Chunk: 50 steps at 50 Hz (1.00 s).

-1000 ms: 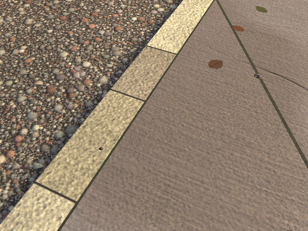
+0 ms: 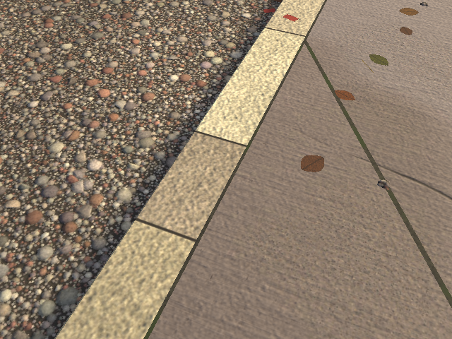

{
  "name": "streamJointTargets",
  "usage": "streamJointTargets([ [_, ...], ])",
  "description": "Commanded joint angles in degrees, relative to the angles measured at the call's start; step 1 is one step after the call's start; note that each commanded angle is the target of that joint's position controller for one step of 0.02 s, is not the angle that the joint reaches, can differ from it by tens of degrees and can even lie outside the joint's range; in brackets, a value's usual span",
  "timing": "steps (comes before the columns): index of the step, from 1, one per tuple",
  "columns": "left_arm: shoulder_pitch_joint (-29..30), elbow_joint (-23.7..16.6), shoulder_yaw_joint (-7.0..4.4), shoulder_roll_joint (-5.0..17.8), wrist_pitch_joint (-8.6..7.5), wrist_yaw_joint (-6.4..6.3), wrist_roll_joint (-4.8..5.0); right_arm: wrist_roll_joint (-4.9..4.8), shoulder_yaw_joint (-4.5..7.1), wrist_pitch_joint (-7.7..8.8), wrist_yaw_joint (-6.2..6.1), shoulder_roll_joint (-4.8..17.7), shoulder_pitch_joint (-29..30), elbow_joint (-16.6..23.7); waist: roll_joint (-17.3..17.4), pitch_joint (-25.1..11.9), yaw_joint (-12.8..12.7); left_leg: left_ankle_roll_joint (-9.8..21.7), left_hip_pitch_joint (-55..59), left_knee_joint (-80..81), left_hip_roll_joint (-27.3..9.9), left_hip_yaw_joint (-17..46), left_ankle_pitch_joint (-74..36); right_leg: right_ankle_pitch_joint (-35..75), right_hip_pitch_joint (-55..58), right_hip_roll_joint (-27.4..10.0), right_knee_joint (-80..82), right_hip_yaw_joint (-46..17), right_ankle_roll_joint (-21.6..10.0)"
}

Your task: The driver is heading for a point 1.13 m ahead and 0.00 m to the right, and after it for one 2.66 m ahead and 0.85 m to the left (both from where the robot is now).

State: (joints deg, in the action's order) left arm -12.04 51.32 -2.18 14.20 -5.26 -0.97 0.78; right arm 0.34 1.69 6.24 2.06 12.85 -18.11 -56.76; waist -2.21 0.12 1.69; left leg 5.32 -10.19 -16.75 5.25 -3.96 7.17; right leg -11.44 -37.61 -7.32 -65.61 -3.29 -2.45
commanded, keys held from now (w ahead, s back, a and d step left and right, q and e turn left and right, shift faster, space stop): w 1.00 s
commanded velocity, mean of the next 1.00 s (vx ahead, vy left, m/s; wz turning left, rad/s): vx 0.50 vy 0.00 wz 0.00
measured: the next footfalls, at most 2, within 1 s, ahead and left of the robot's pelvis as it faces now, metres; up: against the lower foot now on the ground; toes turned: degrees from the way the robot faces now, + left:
right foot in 0.30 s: +0.34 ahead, -0.17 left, +0.00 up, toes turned -2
left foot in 0.88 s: +0.66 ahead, +0.07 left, +0.00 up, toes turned +3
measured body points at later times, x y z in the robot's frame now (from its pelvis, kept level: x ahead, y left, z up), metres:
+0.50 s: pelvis +0.28 -0.09 +0.00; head +0.29 -0.10 +0.45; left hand +0.33 +0.18 -0.12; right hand +0.36 -0.35 -0.14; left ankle +0.27 +0.08 -0.65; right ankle +0.30 -0.17 -0.74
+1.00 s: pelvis +0.55 -0.01 -0.01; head +0.58 +0.00 +0.44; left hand +0.57 +0.25 -0.16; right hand +0.68 -0.27 -0.13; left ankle +0.62 +0.07 -0.74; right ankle +0.44 -0.17 -0.64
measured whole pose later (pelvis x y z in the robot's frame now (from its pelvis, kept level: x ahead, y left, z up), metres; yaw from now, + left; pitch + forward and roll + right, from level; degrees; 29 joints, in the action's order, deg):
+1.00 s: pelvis +0.55 -0.01 -0.01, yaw +1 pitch +2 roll +0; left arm -18.4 56.1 -2.8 14.1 -5.7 -0.2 1.5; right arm -0.3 3.3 5.7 2.0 13.7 -8.6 -51.4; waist -1.3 1.5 -0.2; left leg 3.6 -21.8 -28.4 1.5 -3.4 8.5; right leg -21.9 -21.9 -2.4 -68.5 -2.1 -2.5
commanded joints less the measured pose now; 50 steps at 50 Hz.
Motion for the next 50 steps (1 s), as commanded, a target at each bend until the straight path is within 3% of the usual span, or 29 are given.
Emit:
streamJointTargets([
  [1,-2.1,-2.3,-0.85,2.7,0.25,-0.44,-0.72,-0.01,1.17,1.0,-1.13,7.5,2.2,3.0,4.5,3.2,-2.7,9.7,-5.9,12.0,-16.0,12.1,-3.4,8.9,-1.6,-2.5,7.6,-0.1,1.6],
  [6,8.9,-5.2,-0.39,1.7,-0.48,0.54,-0.06,-1.11,1.52,0.07,-2.1,9.4,-3.5,1.7,4.5,3.3,1.3,7.1,0.8,10.9,-15.5,9.2,-4.2,17.7,0.1,0.5,26.6,2.5,2.3],
  [9,13.4,-6.9,-0.16,2.0,-0.72,1.59,0.45,-1.5,1.7,-0.64,-2.14,9.6,-6.2,0.5,5.0,4.5,2.8,6.8,6.3,8.6,-17.5,9.7,-3.2,15.0,-0.2,1.4,31.8,2.6,1.9],
  [11,14.6,-8.0,-0.25,2.8,-1.16,2.36,0.55,-1.54,1.95,-1.21,-2.28,9.9,-6.7,0.0,5.3,4.7,2.5,6.2,9.9,6.1,-19.3,10.5,-3.7,10.8,0.2,1.9,34.4,2.6,0.5],
  [13,11.4,-7.7,-0.85,4.3,-1.66,2.78,0.54,-1.6,2.31,-1.82,-2.38,10.8,-5.5,0.1,6.3,3.1,0.1,5.2,11.4,2.0,-20.1,10.8,-9.8,6.6,6.0,3.5,36.7,3.7,-1.2],
  [14,6.0,-6.3,-1.79,5.8,-1.82,2.71,0.43,-1.46,2.2,-2.12,-2.39,10.7,-4.2,0.5,6.4,0.1,-3.1,4.0,10.8,-4.4,-18.3,9.1,-19.3,5.7,13.7,5.4,38.0,5.4,-2.4],
  [15,-4.6,-3.1,-3.42,9.1,-1.96,2.33,0.36,-0.85,1.52,-2.29,-2.36,8.9,-3.7,1.0,4.9,-6.6,-7.4,2.3,6.4,-17.1,-14.7,6.1,-24.0,6.6,28.0,5.0,37.6,4.5,-4.5],
  [16,-14.5,-1.3,-4.9,15.2,-1.85,1.99,-0.73,-0.15,-0.04,-1.61,-2.14,4.4,-7.1,2.5,-4.7,-16.4,-8.6,-1.3,-12.4,-39.6,-8.2,1.6,-9.3,4.8,50.5,-9.0,37.7,-14.4,-11.2],
  [17,-17.4,-0.4,-4.77,15.3,-1.54,2.47,-0.66,-0.61,-1.31,-0.13,-1.76,0.5,-10.4,2.1,-15.5,-21.6,-7.4,-2.8,-28.1,-52.8,-1.1,6.4,24.5,-3.7,60.9,-16.2,46.5,-36.6,-16.2],
  [18,-14.7,-0.8,-3.27,10.1,-1.71,2.47,-0.4,-2.22,0.46,0.93,-1.53,7.5,-5.9,2.6,-9.8,-16.4,-7.7,-1.5,-34.0,-59.0,-4.8,11.4,23.2,-6.6,56.8,-14.5,48.2,-34.2,-13.5],
  [19,-8.6,-2.2,-2.48,8.0,-1.69,2.41,-0.16,-2.86,0.99,1.41,-1.53,9.5,-1.2,4.2,-6.4,-9.6,-6.2,-0.6,-35.4,-58.5,-8.0,9.6,17.3,-1.9,48.4,-12.9,49.1,-25.5,-11.4],
  [20,-3.9,-3.2,-1.89,6.5,-1.59,2.6,-0.45,-2.19,1.14,1.32,-1.9,9.1,1.2,4.5,-1.8,-6.3,-4.5,-0.8,-32.7,-55.8,-10.5,8.4,12.1,3.6,40.6,-10.6,50.9,-19.3,-10.5],
  [22,-1.3,-3.0,-1.17,3.9,-1.65,3.09,-1.14,-1.43,1.47,-0.1,-2.11,6.7,0.5,4.4,-2.3,-3.3,-1.4,-1.3,-26.8,-50.5,-13.3,8.3,6.8,8.5,31.8,-6.6,54.7,-11.5,-9.3],
  [24,-3.1,-1.5,-1.35,4.4,-1.9,3.03,-1.06,-1.38,1.46,-1.31,-2.25,4.9,-0.7,4.0,-2.2,-2.0,-0.4,-2.1,-25.7,-48.3,-13.4,7.3,4.9,13.5,29.3,-5.3,56.6,-7.6,-10.1],
  [26,-5.1,-0.4,-1.76,5.9,-1.89,2.46,-1.07,-1.0,1.76,-1.75,-2.42,5.2,2.5,5.2,-1.2,-0.3,-0.5,-3.0,-29.5,-44.2,-13.7,7.1,0.9,17.9,29.8,-5.2,57.6,-5.3,-10.5],
  [28,-7.1,0.5,-1.83,6.2,-1.46,1.76,-1.01,-0.66,1.89,-1.73,-2.41,5.0,7.1,6.8,-0.8,0.8,-1.5,-3.9,-32.9,-38.2,-13.7,7.0,-4.0,19.3,31.3,-5.2,58.2,-4.0,-10.3],
  [32,-10.0,1.7,-1.78,6.8,-0.91,0.89,-0.56,-0.86,1.53,-1.26,-1.8,3.7,15.1,9.1,-1.2,2.6,-3.6,-4.0,-31.1,-24.9,-12.1,5.2,-13.2,16.3,32.0,-3.6,59.4,-0.6,-8.7],
  [38,-14.7,4.8,-2.28,7.4,0.26,0.31,0.06,-1.57,1.09,-0.52,-0.11,3.7,23.8,12.4,-1.3,5.7,-5.7,-2.4,-32.5,-15.4,-10.4,4.6,-10.3,15.8,41.6,-7.1,56.5,-0.5,-8.2],
  [41,-13.1,4.9,-2.82,8.4,0.94,-0.01,0.21,-1.67,1.66,0.05,0.62,5.3,21.5,12.6,-2.6,3.8,-3.2,-0.3,-25.7,-13.0,-8.4,3.1,-4.3,25.4,43.8,-8.2,51.7,-0.2,-6.9],
  [42,-11.8,4.7,-2.98,9.0,1.17,-0.03,0.15,-1.57,2.42,0.16,0.52,6.7,17.5,11.6,-3.5,1.0,-0.8,0.6,-18.7,-12.7,-6.4,1.4,-3.1,34.9,43.4,-7.4,47.2,0.7,-6.2],
  [43,-10.7,4.4,-2.68,8.3,1.51,0.0,-0.04,-1.47,3.8,0.14,0.2,9.0,8.7,8.8,-3.0,-3.9,3.5,2.1,-6.9,-12.0,-4.3,-0.1,-3.7,41.7,40.9,-4.6,37.3,2.8,-4.8],
  [44,-10.5,3.2,-1.9,6.8,1.53,0.07,-0.68,-1.04,5.16,0.03,-0.34,12.8,-2.3,6.1,0.7,-11.7,7.4,5.2,11.3,-13.9,-11.1,7.6,-5.3,32.0,29.7,-1.4,21.4,4.9,-2.8],
  [45,-17.7,2.8,0.3,-0.8,0.31,0.79,-0.91,-0.26,6.38,-0.29,-0.55,18.2,-9.0,4.6,15.5,-20.3,4.7,14.6,33.3,-9.3,-25.9,34.7,2.7,-1.0,6.0,9.2,-2.0,5.4,1.5],
  [46,-17.0,4.0,-0.14,1.8,-1.36,1.18,0.13,-0.72,4.94,-0.4,-0.41,13.8,-8.7,4.6,15.7,-23.9,5.3,15.5,34.5,-1.2,-27.9,47.4,7.9,-20.7,-1.2,10.1,-10.9,-3.6,0.8],
  [47,-11.3,2.2,-1.45,6.4,-2.22,1.36,1.67,-1.16,4.01,-0.24,-0.43,10.8,-3.1,5.3,12.4,-14.1,4.3,11.9,26.5,-0.6,-25.9,38.5,8.7,-17.8,-6.3,6.5,-13.8,-3.5,-0.3],
  [48,-6.9,1.0,-1.63,7.1,-2.44,1.03,1.82,-1.09,3.26,-0.24,-0.45,8.5,2.5,6.8,7.7,-8.5,2.6,9.7,16.6,0.7,-23.7,30.0,5.1,-11.9,-5.3,3.1,-11.5,-1.6,-0.8],
  [49,-4.8,0.7,-2.04,6.7,-2.06,0.52,1.01,-0.59,2.63,-0.16,-0.17,6.5,6.2,7.2,5.0,-4.3,0.7,8.4,7.8,2.7,-21.2,24.1,0.9,-7.8,-2.5,1.0,-7.6,-0.7,-0.7],
  [50,-5.9,0.9,-2.4,5.7,-1.2,0.14,0.5,0.01,2.11,0.07,0.04,5.0,7.7,7.1,6.2,-2.9,-1.5,7.2,2.3,4.7,-18.8,19.7,-1.1,-5.1,1.4,-0.8,-4.3,-1.0,-0.9],
])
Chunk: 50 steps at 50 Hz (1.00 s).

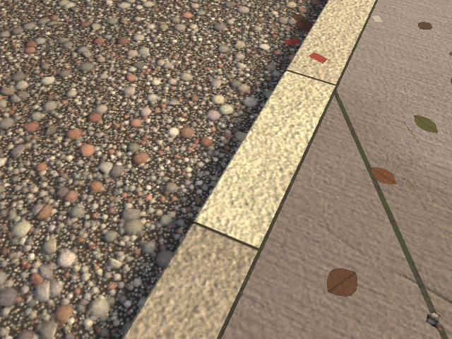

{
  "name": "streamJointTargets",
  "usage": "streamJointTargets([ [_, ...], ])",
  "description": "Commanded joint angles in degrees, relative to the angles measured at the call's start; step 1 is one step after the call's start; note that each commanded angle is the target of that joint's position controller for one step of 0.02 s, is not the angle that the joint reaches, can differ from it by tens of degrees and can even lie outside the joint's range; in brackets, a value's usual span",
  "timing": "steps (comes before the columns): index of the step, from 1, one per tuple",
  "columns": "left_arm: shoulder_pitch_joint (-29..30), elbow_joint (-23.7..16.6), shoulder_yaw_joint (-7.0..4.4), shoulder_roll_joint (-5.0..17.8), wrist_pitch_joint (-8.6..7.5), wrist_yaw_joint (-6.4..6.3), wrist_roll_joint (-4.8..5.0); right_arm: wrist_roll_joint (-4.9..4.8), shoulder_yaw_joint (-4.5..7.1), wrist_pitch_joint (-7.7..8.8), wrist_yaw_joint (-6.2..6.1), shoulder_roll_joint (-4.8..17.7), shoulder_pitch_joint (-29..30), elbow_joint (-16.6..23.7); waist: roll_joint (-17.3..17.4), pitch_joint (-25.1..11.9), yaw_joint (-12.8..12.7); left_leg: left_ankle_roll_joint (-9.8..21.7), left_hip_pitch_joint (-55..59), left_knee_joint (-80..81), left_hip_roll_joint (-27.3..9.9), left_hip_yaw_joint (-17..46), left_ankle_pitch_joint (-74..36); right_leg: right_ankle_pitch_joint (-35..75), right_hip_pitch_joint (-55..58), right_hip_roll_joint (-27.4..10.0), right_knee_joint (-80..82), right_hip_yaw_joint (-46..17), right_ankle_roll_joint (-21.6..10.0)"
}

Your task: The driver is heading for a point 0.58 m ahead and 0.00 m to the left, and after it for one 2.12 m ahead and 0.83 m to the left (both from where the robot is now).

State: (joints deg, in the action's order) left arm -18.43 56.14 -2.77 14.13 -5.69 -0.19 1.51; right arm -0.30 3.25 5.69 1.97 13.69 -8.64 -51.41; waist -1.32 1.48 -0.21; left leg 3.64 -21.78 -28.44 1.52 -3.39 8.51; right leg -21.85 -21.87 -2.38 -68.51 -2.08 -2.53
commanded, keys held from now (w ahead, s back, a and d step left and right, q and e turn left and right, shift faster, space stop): w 0.64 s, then q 0.36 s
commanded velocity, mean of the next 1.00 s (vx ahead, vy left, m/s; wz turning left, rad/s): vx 0.41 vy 0.00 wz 0.11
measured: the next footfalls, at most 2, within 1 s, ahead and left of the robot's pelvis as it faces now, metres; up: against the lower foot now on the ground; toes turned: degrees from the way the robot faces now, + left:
right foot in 0.44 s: +0.42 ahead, -0.15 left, +0.00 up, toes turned -3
left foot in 0.94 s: +0.64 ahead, +0.06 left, +0.00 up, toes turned +9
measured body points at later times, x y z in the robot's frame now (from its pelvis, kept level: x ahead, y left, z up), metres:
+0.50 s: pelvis +0.28 -0.05 -0.01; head +0.31 -0.06 +0.44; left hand +0.47 +0.19 -0.11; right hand +0.24 -0.31 -0.16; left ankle +0.09 +0.08 -0.68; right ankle +0.38 -0.14 -0.73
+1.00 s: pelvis +0.49 -0.03 -0.01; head +0.53 +0.00 +0.43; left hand +0.51 +0.24 -0.16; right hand +0.66 -0.26 -0.13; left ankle +0.60 +0.05 -0.73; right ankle +0.39 -0.15 -0.69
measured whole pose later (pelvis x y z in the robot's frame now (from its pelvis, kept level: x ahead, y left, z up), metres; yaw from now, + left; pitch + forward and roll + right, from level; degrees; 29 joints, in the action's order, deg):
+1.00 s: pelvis +0.49 -0.03 -0.01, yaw +9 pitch +0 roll -2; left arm -13.0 53.4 -3.4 14.2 -2.1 -1.6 -1.1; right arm 1.6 2.9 2.8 1.8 12.9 -7.3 -48.7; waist -0.5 5.0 -0.6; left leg 5.8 -27.3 -33.5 2.1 -2.5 6.8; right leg -30.2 -14.1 -0.1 -53.5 5.8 -0.5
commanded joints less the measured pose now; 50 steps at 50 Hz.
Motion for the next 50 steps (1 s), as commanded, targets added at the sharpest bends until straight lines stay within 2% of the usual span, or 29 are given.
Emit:
streamJointTargets([
  [1,-1.1,-3.5,-1.73,4.2,0.1,-0.75,-0.33,0.86,0.44,0.7,0.32,3.6,-1.9,1.2,6.6,-3.9,-0.6,8.8,11.0,18.0,-14.0,16.9,-3.0,6.7,-11.5,-6.2,0.4,-2.1,-0.7],
  [3,-1.6,-3.5,-1.78,2.9,1.12,-0.97,-0.53,0.77,0.77,1.0,0.03,5.0,-4.1,-0.1,6.1,-2.6,-1.2,9.9,8.6,20.2,-13.3,13.8,-6.6,8.9,-11.3,-6.5,3.2,-1.3,0.0],
  [5,2.8,-5.1,-2.11,3.6,1.44,-1.15,-0.87,0.78,1.13,1.07,-0.76,6.8,-6.0,-0.9,4.8,-0.9,-0.7,10.3,9.9,21.3,-13.7,12.6,-9.5,13.7,-15.8,-6.9,8.6,-1.3,1.0],
  [7,7.3,-6.5,-2.16,3.5,1.31,-1.02,-1.18,0.6,1.09,0.7,-1.48,7.1,-8.2,-1.6,4.2,-0.2,0.4,9.7,12.6,21.6,-13.7,11.5,-10.9,19.2,-19.4,-6.9,15.2,-1.1,1.7],
  [12,16.5,-8.9,-1.41,2.1,0.84,0.16,-0.83,-0.1,1.02,0.02,-2.15,7.8,-12.4,-3.1,4.4,1.9,3.4,7.9,16.2,22.1,-12.4,7.9,-9.4,28.3,-18.1,-4.5,30.1,1.1,1.8],
  [17,23.5,-11.7,-0.72,2.2,0.08,1.9,-0.26,-0.51,1.47,-1.29,-2.4,8.5,-16.5,-5.5,4.3,4.3,5.3,7.9,24.8,18.3,-15.7,8.2,-11.5,23.4,-19.6,-3.0,37.0,1.9,0.6],
  [20,19.9,-11.5,-1.39,4.4,-0.51,2.56,-0.15,-0.71,2.0,-2.01,-2.69,9.7,-14.9,-5.5,6.0,1.8,2.1,6.5,27.2,12.8,-16.7,7.9,-23.8,17.7,-11.6,-0.6,39.5,3.5,-1.7],
  [21,14.6,-10.0,-2.27,6.0,-0.63,2.44,-0.32,-0.81,2.04,-2.24,-2.71,9.9,-13.2,-5.1,6.5,-1.5,-1.1,5.5,26.4,6.9,-15.2,6.4,-33.6,17.7,-3.2,1.5,40.6,5.3,-2.9],
  [22,4.6,-6.8,-3.75,8.9,-0.64,2.08,-0.54,-0.62,1.51,-2.42,-2.65,8.5,-12.3,-4.6,5.5,-7.6,-5.5,3.8,22.0,-4.5,-11.9,4.0,-36.3,19.3,10.9,2.0,40.4,5.3,-4.8],
  [23,-6.4,-4.8,-4.93,13.6,-0.46,1.42,-1.27,0.5,0.56,-2.26,-2.63,6.6,-12.9,-3.2,-2.0,-16.7,-8.4,1.5,8.9,-23.8,-7.8,1.2,-18.0,19.7,29.3,-10.0,39.5,-8.8,-8.8],
  [24,-8.6,-3.5,-5.11,15.7,-0.33,1.91,-1.34,-0.01,-1.51,-0.91,-1.91,-1.3,-19.9,-3.5,-16.8,-23.2,-4.3,-1.6,-12.6,-41.5,2.9,4.3,22.1,8.6,45.8,-21.2,47.7,-36.1,-17.5],
  [25,-6.8,-4.1,-3.54,10.0,-0.41,1.97,-0.85,-1.41,-0.11,0.37,-1.68,5.3,-15.8,-3.8,-10.0,-20.2,-6.1,-0.4,-18.7,-47.6,-0.2,11.2,24.0,2.7,43.4,-19.2,50.9,-36.9,-14.8],
  [26,-1.4,-5.1,-2.81,7.9,-0.47,1.79,-0.74,-2.53,0.61,1.13,-1.53,7.9,-10.5,-1.9,-7.6,-12.1,-5.1,0.4,-21.7,-47.9,-3.1,9.6,18.8,5.3,35.6,-17.5,51.8,-28.2,-12.3],
  [27,3.6,-6.3,-2.28,6.8,-0.47,1.85,-1.05,-2.34,0.67,1.27,-1.95,7.7,-7.7,-1.3,-2.3,-7.8,-3.2,0.3,-19.2,-45.4,-6.2,8.0,13.3,11.6,26.8,-15.5,53.5,-21.7,-11.1],
  [28,6.2,-6.6,-1.87,5.2,-0.56,2.06,-1.52,-1.42,1.11,0.92,-2.28,7.2,-6.5,-1.2,-1.0,-4.7,-1.6,0.0,-16.8,-42.1,-7.8,7.5,10.2,16.2,20.0,-13.4,55.2,-16.9,-10.6],
  [29,6.9,-6.3,-1.46,4.1,-0.74,2.19,-2.07,-1.16,1.25,0.16,-2.3,6.1,-8.0,-1.5,-2.5,-4.4,0.2,0.0,-13.0,-40.0,-9.3,7.9,8.1,18.3,16.2,-11.9,56.8,-13.7,-10.1],
  [30,6.5,-5.8,-1.42,3.8,-0.85,2.28,-1.97,-1.13,1.25,-0.51,-2.35,4.8,-9.1,-1.8,-3.0,-4.1,0.9,-0.3,-11.2,-38.0,-9.6,7.6,7.3,19.1,14.4,-11.1,58.3,-11.8,-10.3],
  [32,4.6,-4.7,-1.66,5.1,-1.05,1.86,-1.72,-1.0,1.34,-1.4,-2.56,3.8,-8.4,-1.6,-2.7,-2.3,1.4,-1.2,-12.1,-34.2,-10.1,6.8,5.5,21.4,12.4,-10.7,60.3,-9.0,-11.0],
  [35,3.9,-3.8,-1.92,6.8,-0.75,0.55,-2.63,-0.43,1.43,-1.99,-2.71,3.6,-4.2,-0.2,-1.9,-0.1,1.5,-3.0,-14.8,-25.3,-9.2,6.2,-1.4,40.6,12.4,-10.1,59.1,-1.6,-9.9],
  [38,4.1,-3.4,-1.72,7.0,-0.27,-0.37,-2.81,-0.31,0.72,-1.98,-2.05,1.9,1.0,1.4,-2.8,-0.4,0.0,-2.4,-8.9,-13.5,-6.7,4.1,-11.5,45.2,10.2,-7.1,58.1,6.3,-7.1],
  [40,3.3,-2.8,-1.86,8.1,0.15,-0.92,-2.53,-0.33,0.71,-2.26,-1.61,2.5,3.9,2.9,-3.0,-1.1,-1.0,-2.3,-7.4,-9.9,-5.3,3.3,-14.4,45.0,12.5,-7.9,57.0,7.4,-7.0],
  [41,0.8,-1.8,-1.03,4.8,0.23,-0.73,-2.42,3.6,-0.25,-3.11,-0.61,1.4,2.3,2.6,-1.1,0.2,-0.1,-2.2,-5.7,-9.2,-3.8,-0.8,-13.0,45.3,13.6,-7.4,54.6,9.9,-6.1],
  [42,-0.4,-1.4,-1.06,4.7,0.39,-0.82,-2.47,3.74,-0.28,-3.41,-0.06,1.2,2.6,3.0,-3.2,0.2,-1.0,-1.7,-4.9,-8.3,-3.8,-0.8,-11.7,44.9,14.3,-7.8,53.1,9.9,-5.6],
  [45,2.0,-2.2,-2.27,7.8,1.44,-1.68,-3.02,3.25,0.61,-3.45,0.61,4.7,-0.1,4.0,-5.2,0.0,0.7,0.9,-3.3,-4.8,-2.8,0.0,-2.1,46.7,19.1,-10.7,44.4,8.4,-4.4],
  [46,2.4,-2.5,-2.61,8.5,2.02,-1.92,-2.93,3.28,1.09,-2.92,0.55,5.7,-4.1,3.2,-3.8,-1.6,2.3,2.0,0.2,-0.6,-1.6,0.1,-2.0,46.1,20.5,-10.3,37.1,8.6,-3.5],
  [47,0.7,-2.9,-2.82,8.9,2.65,-1.89,-3.19,3.48,1.86,-2.06,0.07,7.9,-9.0,1.9,1.9,-5.3,3.9,3.4,7.2,3.9,-2.0,2.2,-17.1,39.2,19.3,-7.1,25.0,10.9,-1.0],
  [48,-3.3,-5.2,-2.38,6.8,2.92,-1.84,-3.33,3.51,3.27,-1.35,-0.74,13.9,-13.2,2.3,12.0,-12.3,2.8,7.3,21.1,-1.8,-15.0,17.2,-49.0,13.7,7.4,-2.1,7.0,12.9,1.2],
  [49,-5.8,-6.3,-1.68,4.3,3.84,-1.62,-1.4,0.92,4.21,-2.52,-1.05,16.7,-12.1,3.4,19.4,-21.7,1.6,18.6,32.0,1.6,-24.4,34.8,-57.2,-17.7,-6.2,8.1,-7.1,7.0,2.5],
  [50,-3.5,-5.6,-1.55,5.6,4.76,-1.46,-2.81,-0.58,3.89,-3.62,-0.98,14.2,-10.4,5.0,8.4,-21.2,2.2,18.0,28.7,4.6,-22.7,32.3,-42.7,-15.2,-8.3,3.6,-9.0,0.3,2.2],
])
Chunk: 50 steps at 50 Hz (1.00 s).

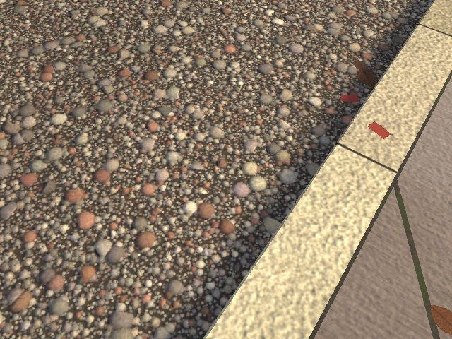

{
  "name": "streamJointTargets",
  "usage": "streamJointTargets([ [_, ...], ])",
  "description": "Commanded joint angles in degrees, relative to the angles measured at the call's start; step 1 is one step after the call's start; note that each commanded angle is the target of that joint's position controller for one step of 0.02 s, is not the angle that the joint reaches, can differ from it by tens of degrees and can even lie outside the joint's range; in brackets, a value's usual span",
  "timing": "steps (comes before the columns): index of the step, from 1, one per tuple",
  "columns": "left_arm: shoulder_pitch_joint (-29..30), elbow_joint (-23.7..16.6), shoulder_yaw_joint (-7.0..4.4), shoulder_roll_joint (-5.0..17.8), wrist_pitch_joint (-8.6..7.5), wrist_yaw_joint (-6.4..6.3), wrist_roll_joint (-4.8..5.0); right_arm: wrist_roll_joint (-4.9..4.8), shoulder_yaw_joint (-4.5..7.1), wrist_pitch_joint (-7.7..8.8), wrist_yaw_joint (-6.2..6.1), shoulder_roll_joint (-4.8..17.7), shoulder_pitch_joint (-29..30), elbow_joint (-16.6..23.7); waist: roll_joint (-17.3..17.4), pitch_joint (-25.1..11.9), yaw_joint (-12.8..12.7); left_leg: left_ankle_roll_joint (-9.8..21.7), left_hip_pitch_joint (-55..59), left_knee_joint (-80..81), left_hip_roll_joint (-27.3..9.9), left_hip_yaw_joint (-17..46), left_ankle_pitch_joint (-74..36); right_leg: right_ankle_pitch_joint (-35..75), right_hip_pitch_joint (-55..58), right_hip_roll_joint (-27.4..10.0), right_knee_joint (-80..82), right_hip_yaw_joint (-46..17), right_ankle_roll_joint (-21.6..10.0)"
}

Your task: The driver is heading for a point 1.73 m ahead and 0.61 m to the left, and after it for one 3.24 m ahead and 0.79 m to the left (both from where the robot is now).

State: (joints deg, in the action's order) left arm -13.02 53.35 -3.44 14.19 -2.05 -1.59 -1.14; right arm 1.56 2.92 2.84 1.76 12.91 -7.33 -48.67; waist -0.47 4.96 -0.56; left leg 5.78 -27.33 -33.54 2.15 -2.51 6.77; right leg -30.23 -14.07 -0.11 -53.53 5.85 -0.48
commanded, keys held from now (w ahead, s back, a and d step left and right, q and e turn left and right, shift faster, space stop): q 0.74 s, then no key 0.26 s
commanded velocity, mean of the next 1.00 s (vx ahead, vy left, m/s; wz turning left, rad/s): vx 0.03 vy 0.00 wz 0.50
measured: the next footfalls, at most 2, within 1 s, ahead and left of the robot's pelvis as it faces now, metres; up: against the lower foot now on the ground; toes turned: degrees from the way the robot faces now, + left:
right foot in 0.48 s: +0.10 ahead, -0.12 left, +0.00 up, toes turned +21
left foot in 0.90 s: -0.01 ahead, +0.07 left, +0.00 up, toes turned +28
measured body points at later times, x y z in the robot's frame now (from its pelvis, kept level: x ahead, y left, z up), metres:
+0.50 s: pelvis +0.03 -0.03 +0.02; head +0.06 -0.04 +0.47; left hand +0.06 +0.27 -0.09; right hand +0.21 -0.27 -0.11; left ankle +0.11 +0.06 -0.71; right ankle +0.06 -0.13 -0.72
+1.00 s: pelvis +0.01 -0.02 +0.02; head +0.03 +0.01 +0.47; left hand -0.05 +0.27 -0.11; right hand +0.28 -0.16 -0.07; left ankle -0.04 +0.05 -0.72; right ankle +0.06 -0.14 -0.68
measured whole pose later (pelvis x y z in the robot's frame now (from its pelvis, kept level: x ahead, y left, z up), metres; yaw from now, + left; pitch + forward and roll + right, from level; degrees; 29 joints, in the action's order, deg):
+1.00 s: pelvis +0.01 -0.02 +0.02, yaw +30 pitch +0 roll +0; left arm -14.4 43.8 -3.1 17.3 1.9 -1.0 -1.2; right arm 1.1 1.8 0.6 2.1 14.5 -8.9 -40.8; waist -2.6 3.3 -1.8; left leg 3.4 -11.2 -27.4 3.1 0.4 15.9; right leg -29.3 -21.2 -1.9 -50.6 1.3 0.7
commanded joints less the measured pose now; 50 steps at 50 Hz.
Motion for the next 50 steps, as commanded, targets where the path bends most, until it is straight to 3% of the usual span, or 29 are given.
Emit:
streamJointTargets([
  [1,-4.2,-3.6,-0.98,5.4,1.5,0.19,0.1,-1.95,3.47,-1.42,-1.05,11.9,-7.9,3.1,4.4,-17.4,2.5,14.5,27.5,11.8,-20.5,27.6,-28.4,-2.6,-18.2,0.0,-23.4,-7.8,0.3],
  [2,-0.9,-4.3,-0.91,5.2,1.68,0.07,0.08,-1.24,2.58,-2.15,-1.39,9.1,-5.4,3.3,2.0,-11.1,1.6,11.6,20.8,14.8,-17.0,24.1,-20.1,1.7,-18.6,-1.9,-18.7,-8.1,0.5],
  [3,0.6,-5.2,-1.03,5.7,2.29,0.01,-0.57,-1.27,2.34,-2.61,-1.74,8.0,-4.5,3.5,3.7,-8.8,0.8,9.5,16.7,16.5,-14.2,21.8,-14.5,4.3,-17.3,-2.9,-14.7,-8.4,0.7],
  [4,-0.7,-4.8,-1.04,5.6,3.17,0.02,-1.07,-0.93,2.24,-2.88,-1.85,7.6,-4.0,3.8,4.9,-9.3,0.2,8.3,14.6,17.5,-12.5,20.7,-11.1,6.1,-14.9,-2.4,-13.3,-7.9,0.9],
  [6,-1.9,-4.6,-0.95,5.2,4.33,0.07,-0.87,-0.67,2.61,-2.88,-1.55,8.8,-4.5,4.3,4.4,-10.8,0.0,7.6,13.4,18.3,-11.2,20.4,-7.8,7.5,-13.0,-1.2,-11.2,-7.6,1.3],
  [11,1.8,-6.5,-1.08,5.7,5.32,-0.45,-0.49,-0.69,3.27,-3.74,-1.59,10.8,-5.3,5.2,6.9,-8.9,1.5,6.3,12.5,21.5,-9.6,24.5,11.6,8.7,-14.4,-0.3,-2.1,-8.7,2.5],
  [18,2.7,-8.6,-0.72,5.8,4.41,-0.84,0.6,-0.35,3.95,-5.01,-1.39,11.7,-5.4,6.1,8.0,-7.9,2.3,5.2,12.6,22.0,-8.9,30.7,16.1,6.7,-9.7,2.7,9.0,-9.1,1.2],
  [22,-4.5,-8.2,-0.55,6.2,3.42,-1.32,1.28,-0.91,4.24,-5.74,-0.74,11.6,-2.7,7.1,8.9,-7.6,-0.9,1.9,8.3,22.0,-6.5,32.8,16.2,8.6,2.6,5.0,26.0,-8.3,-1.9],
  [23,-7.6,-7.7,-0.8,7.3,3.06,-1.84,0.85,-1.52,4.12,-5.67,-0.87,11.1,-1.7,7.6,8.1,-7.1,-2.5,-1.2,4.5,20.7,-3.7,30.9,19.2,11.7,8.6,3.5,34.7,-9.0,-2.8],
  [24,-7.0,-8.7,-1.86,12.3,2.81,-2.48,0.2,-2.28,3.47,-5.53,-1.19,8.2,-4.0,8.1,-1.2,-7.4,-0.8,-4.7,-0.3,10.1,1.6,24.6,24.0,3.5,11.9,-7.5,42.5,-20.3,-5.1],
  [25,0.5,-11.9,-2.66,17.0,2.85,-2.41,-0.39,-2.43,3.67,-5.16,-1.6,7.5,-4.3,8.7,-13.4,-5.4,0.7,-5.9,-8.0,-7.5,11.2,10.5,24.1,-1.1,7.3,-21.5,47.2,-37.3,-10.4],
  [26,4.1,-12.6,-2.11,14.2,2.85,-1.92,-1.14,0.31,4.55,-4.9,-1.72,12.2,-2.8,7.8,-5.9,-2.2,1.4,-6.5,-6.9,-18.0,5.5,10.6,21.1,7.7,-0.2,-21.9,45.2,-32.7,-12.7],
  [27,6.3,-13.4,-0.92,10.0,2.56,-1.65,-0.68,0.53,4.67,-4.87,-1.17,11.7,-4.5,7.1,-3.5,-3.2,3.5,-6.2,-2.8,-23.4,5.3,10.8,18.0,17.0,-2.3,-17.7,42.2,-26.4,-11.3],
  [28,7.8,-13.9,-0.45,8.3,2.38,-1.24,-0.45,0.53,4.43,-5.22,-0.66,10.8,-7.0,6.2,-3.9,-3.9,4.8,-6.3,-2.0,-28.1,5.2,10.3,15.6,24.0,-1.4,-14.1,40.1,-20.3,-9.6],
  [29,8.2,-14.5,-0.38,8.3,2.32,-1.06,-0.25,0.48,4.32,-5.76,-0.11,10.6,-8.4,5.8,-6.2,-5.0,5.0,-6.6,-2.8,-32.0,4.9,9.2,14.6,28.8,1.2,-12.1,38.4,-16.5,-9.0],
  [31,5.3,-14.9,-0.29,8.1,2.47,-0.8,-0.28,-0.07,3.9,-6.4,0.64,10.5,-7.7,6.1,-7.0,-5.3,2.8,-8.1,-5.1,-31.7,3.7,6.8,15.5,38.3,6.3,-11.1,35.8,-12.7,-9.5],
  [35,-2.9,-13.3,-1.29,10.6,2.86,-0.66,-0.16,-0.84,2.74,-7.15,1.14,9.1,-1.7,9.1,-8.3,-6.1,-2.1,-9.9,-6.9,-23.5,1.5,4.5,18.2,49.9,16.4,-14.0,32.0,-11.6,-11.1],
  [39,-2.1,-13.6,-1.8,11.9,2.97,0.4,-0.43,-1.65,1.74,-7.5,1.28,8.0,-0.2,10.8,-10.1,-6.9,-2.4,-8.3,2.6,-13.7,0.7,1.5,20.4,50.7,12.3,-14.7,30.1,-8.9,-10.9],
  [43,-0.3,-13.3,-1.93,12.6,3.2,1.26,0.12,-1.71,1.09,-6.93,0.27,7.4,-2.7,10.5,-10.8,-7.7,-0.5,-5.7,11.4,0.3,1.6,-0.6,16.2,48.8,9.1,-14.6,26.8,-8.8,-10.0],
  [44,0.7,-13.1,-1.8,12.3,3.36,1.3,0.62,-1.11,0.89,-6.41,-0.16,7.3,-4.5,9.8,-9.1,-7.4,1.3,-4.8,16.4,10.3,1.5,-0.4,8.2,45.7,6.4,-13.7,24.4,-7.6,-7.9],
  [45,-0.8,-12.6,-1.51,11.1,3.36,1.3,0.68,-0.15,0.93,-5.6,-0.7,9.0,-5.3,9.6,-4.8,-8.5,1.7,-3.9,23.9,18.0,-1.9,5.2,0.7,37.9,0.9,-12.5,20.9,-6.0,-4.4],
  [46,-3.5,-14.2,-0.03,5.7,3.53,1.73,-0.25,0.56,1.26,-4.68,-1.12,13.5,-6.4,10.6,10.6,-11.8,0.2,-1.3,33.5,20.0,-18.6,24.5,-10.6,11.0,-10.0,-7.4,8.8,-1.4,-0.2],
  [47,0.9,-15.7,0.38,5.4,4.7,1.15,0.44,-0.78,1.96,-4.43,-1.15,16.5,-6.3,10.0,15.5,-9.2,2.5,7.7,24.3,15.9,-23.8,27.0,-26.5,-5.0,-11.7,-1.7,5.6,-3.6,0.6],
  [48,1.4,-14.9,-0.35,8.4,5.43,0.92,0.67,-1.09,1.02,-4.14,-0.98,12.6,-5.5,9.7,8.3,-7.3,2.1,9.0,24.7,15.7,-21.0,23.1,-26.6,-4.0,-12.1,-3.0,2.3,-6.7,1.0],
  [49,3.8,-17.4,-2.59,13.3,2.34,-0.01,-0.14,-0.25,3.08,1.33,0.68,14.0,-4.9,12.0,19.7,-3.6,4.1,11.3,24.8,18.3,-18.6,21.7,-9.3,-3.8,-21.1,-1.3,-6.7,-7.6,1.8],
  [50,3.2,-14.9,-3.99,16.4,-0.46,-1.11,-1.03,-0.06,1.83,3.81,1.02,9.6,-3.1,12.0,11.2,-6.1,3.2,8.1,23.7,19.3,-15.9,19.7,2.5,-1.1,-20.2,-1.7,-10.9,-10.7,2.0],
])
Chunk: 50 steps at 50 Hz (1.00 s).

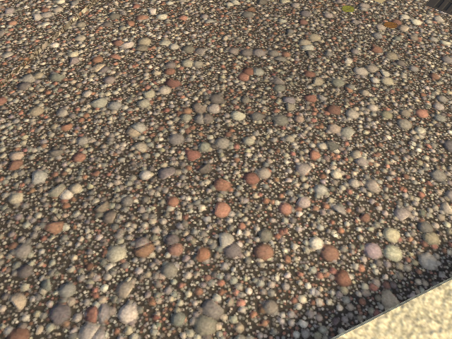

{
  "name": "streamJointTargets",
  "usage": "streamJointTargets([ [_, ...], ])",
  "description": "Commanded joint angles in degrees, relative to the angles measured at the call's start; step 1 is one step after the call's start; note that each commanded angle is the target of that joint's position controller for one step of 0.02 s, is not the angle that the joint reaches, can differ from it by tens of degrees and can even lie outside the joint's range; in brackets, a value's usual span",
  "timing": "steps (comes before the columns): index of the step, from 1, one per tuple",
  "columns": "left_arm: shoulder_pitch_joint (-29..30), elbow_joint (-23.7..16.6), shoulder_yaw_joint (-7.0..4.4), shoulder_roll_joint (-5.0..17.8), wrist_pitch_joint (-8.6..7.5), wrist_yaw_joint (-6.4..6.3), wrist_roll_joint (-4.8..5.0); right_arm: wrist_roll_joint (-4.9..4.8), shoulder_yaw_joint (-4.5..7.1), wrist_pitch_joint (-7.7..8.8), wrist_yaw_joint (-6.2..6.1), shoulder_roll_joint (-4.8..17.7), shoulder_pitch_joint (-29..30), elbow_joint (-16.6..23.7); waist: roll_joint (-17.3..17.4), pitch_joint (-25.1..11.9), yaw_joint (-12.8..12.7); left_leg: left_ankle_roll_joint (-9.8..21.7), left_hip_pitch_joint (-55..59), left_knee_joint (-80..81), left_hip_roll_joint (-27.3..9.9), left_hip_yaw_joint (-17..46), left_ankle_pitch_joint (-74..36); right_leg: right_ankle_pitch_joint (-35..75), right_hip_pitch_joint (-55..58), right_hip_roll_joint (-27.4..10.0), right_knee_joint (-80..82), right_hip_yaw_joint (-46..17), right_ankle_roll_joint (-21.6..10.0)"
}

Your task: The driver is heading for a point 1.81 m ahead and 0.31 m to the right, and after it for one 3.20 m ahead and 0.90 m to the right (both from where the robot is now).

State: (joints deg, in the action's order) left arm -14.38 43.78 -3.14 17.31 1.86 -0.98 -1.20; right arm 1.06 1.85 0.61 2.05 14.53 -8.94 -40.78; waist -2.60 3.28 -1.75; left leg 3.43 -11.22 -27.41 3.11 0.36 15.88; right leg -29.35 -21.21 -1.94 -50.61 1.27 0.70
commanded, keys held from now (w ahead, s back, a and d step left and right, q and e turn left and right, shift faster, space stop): no key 0.70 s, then w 0.30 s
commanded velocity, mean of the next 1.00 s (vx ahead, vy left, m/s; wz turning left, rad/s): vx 0.07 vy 0.00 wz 0.05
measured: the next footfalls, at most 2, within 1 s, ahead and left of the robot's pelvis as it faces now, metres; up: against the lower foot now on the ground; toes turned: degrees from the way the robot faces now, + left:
right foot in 0.22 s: +0.05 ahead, -0.16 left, +0.00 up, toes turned -2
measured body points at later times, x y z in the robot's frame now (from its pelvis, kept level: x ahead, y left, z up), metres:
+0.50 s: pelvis +0.01 -0.01 -0.01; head +0.04 -0.01 +0.44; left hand +0.17 +0.24 -0.11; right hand +0.19 -0.26 -0.09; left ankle -0.01 +0.09 -0.74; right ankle +0.01 -0.16 -0.74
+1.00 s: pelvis +0.08 -0.05 -0.01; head +0.08 -0.05 +0.44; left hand +0.17 +0.23 -0.11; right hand +0.20 -0.31 -0.11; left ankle -0.01 +0.08 -0.68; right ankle +0.01 -0.15 -0.74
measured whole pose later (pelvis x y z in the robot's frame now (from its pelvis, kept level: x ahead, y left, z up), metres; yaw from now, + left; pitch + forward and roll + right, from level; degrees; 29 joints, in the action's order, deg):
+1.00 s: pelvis +0.08 -0.05 -0.01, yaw +2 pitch +1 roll -1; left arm -16.3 42.8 -1.6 16.7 -8.4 -0.1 -4.1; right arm 3.4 1.7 4.6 1.7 16.4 -17.1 -40.3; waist 1.1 -0.4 -1.5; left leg 3.2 -19.3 -57.7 1.6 5.7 29.2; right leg -21.9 -7.4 1.6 -28.5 3.0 -2.6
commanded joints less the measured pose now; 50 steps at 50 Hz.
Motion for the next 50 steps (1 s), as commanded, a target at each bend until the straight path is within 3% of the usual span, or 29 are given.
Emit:
streamJointTargets([
  [1,5.6,-5.2,-3.26,9.1,-5.58,-3.05,-1.82,0.49,1.98,7.24,0.85,6.3,0.3,4.6,11.3,-0.7,2.4,8.8,2.8,14.6,-16.0,16.0,-4.1,1.6,-13.2,0.6,-14.8,-7.2,0.7],
  [2,4.4,-4.4,-2.32,6.4,-6.15,-3.33,-2.05,0.54,1.88,7.39,0.66,6.2,3.0,5.2,9.6,-0.5,0.8,8.5,0.8,15.4,-14.5,14.4,-4.5,5.7,-12.0,1.2,-15.4,-7.6,1.2],
  [3,2.3,-3.2,-2.09,5.3,-6.43,-2.93,-1.43,0.52,1.51,7.23,0.69,5.5,4.7,6.5,8.2,-1.6,-0.2,8.4,0.7,14.5,-13.4,12.6,-7.2,9.0,-11.2,1.2,-15.2,-7.2,2.3],
  [5,-2.4,-1.3,-1.8,4.2,-6.35,-0.68,-0.62,-0.24,1.36,6.82,1.2,5.3,7.6,9.1,5.6,-3.8,-2.2,7.9,0.5,11.9,-11.4,9.0,-11.2,14.1,-7.1,-1.8,-6.4,-4.4,5.4],
  [8,-0.8,-1.7,-0.16,0.8,-5.16,2.75,-1.07,-1.61,2.43,6.19,2.46,7.6,1.7,7.9,5.6,-3.8,1.4,6.9,-0.7,6.0,-10.9,10.0,-9.8,9.3,-0.6,-3.7,9.0,-1.0,8.7],
  [9,0.1,-2.3,0.22,0.7,-5.2,3.48,-0.51,-2.2,2.58,5.84,3.18,7.8,0.1,7.4,4.7,-3.8,1.7,6.8,-0.5,4.0,-11.6,11.7,-10.0,10.7,0.9,-3.8,14.0,-0.1,8.4],
  [10,0.1,-2.3,0.52,1.0,-5.46,4.04,0.56,-2.97,2.32,5.44,4.17,7.2,1.1,7.3,3.0,-4.4,0.2,6.2,-1.4,1.8,-11.6,13.2,-11.6,19.4,4.5,-4.1,20.8,0.6,7.4],
  [11,0.8,-2.7,0.51,2.2,-5.99,4.14,1.33,-2.63,1.85,5.29,4.89,6.0,1.5,7.1,3.7,-5.9,-0.4,5.0,-2.7,0.3,-11.1,14.7,-15.3,25.7,7.9,-4.2,22.0,0.3,6.1],
  [12,1.7,-4.2,0.78,3.6,-6.86,3.89,1.77,-2.53,0.96,5.47,5.05,3.2,0.9,7.2,3.4,-8.8,-0.7,1.8,-2.2,-1.3,-9.3,15.0,-18.0,34.6,10.2,-6.5,20.8,-1.9,3.3],
  [13,6.0,-5.4,0.99,6.5,-7.66,3.94,2.14,-2.06,1.45,5.72,4.1,4.0,-4.7,7.1,0.7,-11.4,3.7,-1.1,0.3,-1.0,-5.5,10.7,-19.8,39.3,9.9,-7.0,18.8,-2.6,-1.3],
  [14,6.7,-5.4,0.44,8.0,-7.59,4.12,0.9,-1.88,2.54,5.6,3.17,7.7,-3.0,7.3,1.2,-11.3,2.9,-2.2,3.9,-2.7,-3.1,6.4,-21.3,35.0,5.4,-5.3,18.6,-1.3,-1.8],
  [15,6.2,-4.6,0.16,8.5,-7.56,4.21,0.61,-1.19,3.18,5.52,2.69,9.6,-0.1,8.2,1.7,-10.0,2.2,-2.2,5.1,-4.6,-3.2,5.8,-23.2,31.9,2.5,-4.7,18.9,-0.6,-0.6],
  [16,6.8,-4.7,0.46,7.3,-7.44,4.21,1.02,-0.99,3.1,5.47,2.33,9.4,0.0,8.2,2.1,-9.2,2.2,-1.5,4.2,-4.9,-3.5,6.1,-24.4,30.2,2.4,-4.6,18.6,-0.6,0.1],
  [18,5.9,-4.6,1.11,5.3,-6.77,4.35,1.47,-1.61,2.52,5.34,2.42,7.8,-1.2,7.2,2.8,-7.6,1.2,-0.5,-0.1,-2.6,-3.6,6.8,-19.0,24.8,4.8,-4.5,18.2,-0.2,1.0],
  [21,6.3,-4.7,1.1,5.4,-6.68,4.41,1.37,-1.83,2.52,5.08,2.68,7.6,-0.2,7.7,2.2,-6.5,0.6,-0.2,-2.6,-1.4,-3.5,7.4,-13.6,22.0,6.1,-4.3,18.7,0.0,0.8],
  [27,9.4,-5.8,0.97,5.5,-7.21,4.38,1.37,-1.73,2.65,4.71,1.53,8.9,-0.9,7.6,1.2,-7.3,0.9,-0.9,-3.6,-1.0,-2.8,6.3,-13.1,25.2,8.8,-4.1,18.6,-0.1,0.1],
  [35,11.0,-6.2,0.46,6.8,-7.22,4.35,1.15,-1.79,2.34,4.37,0.91,10.3,-2.0,7.2,1.0,-7.2,1.0,-1.5,-3.6,-0.3,-2.7,5.6,-12.4,25.9,10.0,-3.8,19.0,-0.2,-0.4],
  [36,9.9,-5.9,0.4,6.9,-7.01,4.24,1.09,-1.81,2.35,4.12,0.72,10.5,-3.3,6.8,1.1,-6.9,1.1,-1.1,-3.7,1.0,-2.8,5.8,-6.9,20.6,9.8,-3.6,19.8,0.0,-0.5],
  [38,8.5,-5.8,-1.09,10.0,-6.68,3.02,-0.59,-0.11,3.98,3.7,-0.55,14.3,-6.2,6.4,2.6,-2.7,1.9,3.7,-5.0,3.7,-3.3,8.1,14.6,-0.9,5.4,-2.0,20.4,0.2,-3.5],
  [39,9.4,-6.3,-1.0,9.2,-6.87,2.53,-1.3,0.71,3.86,4.03,-1.2,13.6,-6.7,6.7,3.7,-0.3,2.6,6.5,-4.6,5.7,-5.5,12.2,21.2,-5.1,1.8,-1.8,20.9,-0.7,-5.2],
  [40,10.8,-6.8,-0.53,7.5,-7.28,2.1,-1.51,1.03,3.39,4.63,-1.76,12.4,-7.4,6.6,5.6,0.6,3.5,9.5,-2.1,8.1,-9.2,17.6,23.2,-3.4,-1.1,-1.7,19.5,-1.4,-6.0],
  [42,11.4,-7.4,0.38,4.5,-8.64,1.62,-1.28,0.12,2.13,5.36,-2.33,10.0,-7.2,6.2,9.3,0.5,3.6,13.5,2.0,11.8,-16.7,26.8,20.7,6.0,-2.2,0.2,15.6,0.0,-6.1],
  [43,10.2,-7.3,0.49,4.2,-9.25,1.53,-1.15,-0.29,1.7,5.07,-2.37,9.6,-5.2,6.2,9.1,0.6,2.2,13.1,0.8,11.4,-17.1,25.5,17.3,7.5,1.4,1.0,18.4,0.9,-6.6],
  [45,5.4,-5.8,0.26,4.2,-10.03,1.15,-1.59,0.6,1.58,3.93,-1.95,10.6,-1.9,6.7,6.6,-0.7,-0.9,9.8,-5.3,6.6,-11.9,16.2,10.2,10.4,14.6,2.2,22.8,2.3,-7.6],
  [46,-0.6,-4.0,-0.23,5.5,-10.31,0.72,-2.15,1.54,1.57,3.77,-1.68,10.5,-0.7,7.4,2.6,-3.0,-3.1,6.6,-10.5,-2.8,-7.2,10.8,6.8,12.1,22.7,0.0,23.8,-2.6,-9.9],
  [47,-11.5,-1.1,-1.43,9.7,-10.51,-0.12,-2.93,2.8,1.19,4.13,-0.73,8.4,2.1,9.5,-7.3,-6.3,-7.0,0.7,-23.5,-21.8,1.2,3.3,6.1,19.3,36.5,-8.1,29.0,-19.7,-17.1],
  [48,-18.5,-0.5,-1.32,10.0,-10.7,0.08,-3.61,3.51,0.5,5.64,0.49,6.0,3.0,9.3,-7.3,-4.7,-10.0,-1.0,-37.6,-36.7,1.4,5.6,19.1,28.8,42.0,-19.3,35.1,-33.9,-23.4],
  [49,-18.4,1.1,-0.81,8.2,-10.73,0.61,-3.39,2.51,0.45,6.71,0.31,4.3,2.9,8.9,-2.6,0.4,-7.5,-0.3,-43.8,-43.5,-1.5,8.2,18.4,29.5,39.8,-22.7,36.3,-32.3,-23.0],
  [50,-14.7,1.1,0.07,5.3,-10.3,1.03,-3.12,2.79,0.6,6.81,-0.25,5.1,2.4,7.7,-0.2,2.2,-5.1,-0.4,-43.2,-46.1,-4.5,7.0,14.9,28.2,35.3,-20.7,36.3,-26.4,-20.7],
])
